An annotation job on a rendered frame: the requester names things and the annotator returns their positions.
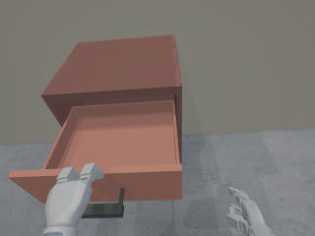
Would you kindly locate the left robot forearm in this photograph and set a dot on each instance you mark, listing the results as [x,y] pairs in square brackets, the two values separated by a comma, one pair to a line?
[60,230]

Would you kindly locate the left robot hand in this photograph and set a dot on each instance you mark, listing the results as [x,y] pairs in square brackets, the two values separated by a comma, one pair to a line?
[68,199]

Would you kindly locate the cabinet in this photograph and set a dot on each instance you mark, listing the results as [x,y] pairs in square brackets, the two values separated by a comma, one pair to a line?
[114,71]

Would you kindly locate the drawer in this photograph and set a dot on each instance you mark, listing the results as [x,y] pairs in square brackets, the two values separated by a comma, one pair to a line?
[134,144]

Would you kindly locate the handle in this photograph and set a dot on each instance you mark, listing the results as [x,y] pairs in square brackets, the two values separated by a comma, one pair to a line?
[106,210]

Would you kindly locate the right robot forearm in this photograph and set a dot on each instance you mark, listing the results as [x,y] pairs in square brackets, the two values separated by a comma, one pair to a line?
[259,229]

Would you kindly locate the right robot hand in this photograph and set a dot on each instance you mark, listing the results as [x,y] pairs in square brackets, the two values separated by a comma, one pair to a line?
[242,218]

